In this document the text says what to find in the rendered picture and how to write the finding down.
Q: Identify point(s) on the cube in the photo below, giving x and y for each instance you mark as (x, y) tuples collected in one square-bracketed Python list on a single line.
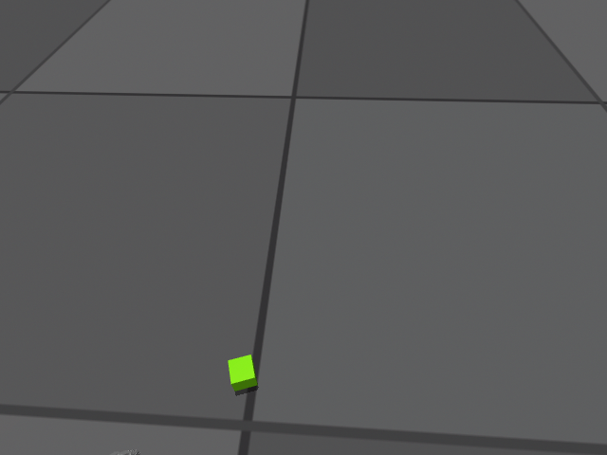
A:
[(242, 373)]

